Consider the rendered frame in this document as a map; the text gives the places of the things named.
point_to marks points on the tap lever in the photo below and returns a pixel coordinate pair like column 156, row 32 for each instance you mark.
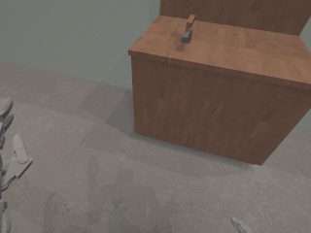
column 185, row 37

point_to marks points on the robot left forearm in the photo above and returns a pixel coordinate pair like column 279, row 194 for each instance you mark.
column 5, row 224

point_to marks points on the robot right hand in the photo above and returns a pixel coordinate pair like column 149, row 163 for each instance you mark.
column 240, row 226

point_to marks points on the counter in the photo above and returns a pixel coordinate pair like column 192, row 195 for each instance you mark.
column 236, row 89

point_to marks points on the robot left hand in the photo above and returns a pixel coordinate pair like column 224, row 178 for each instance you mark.
column 19, row 164

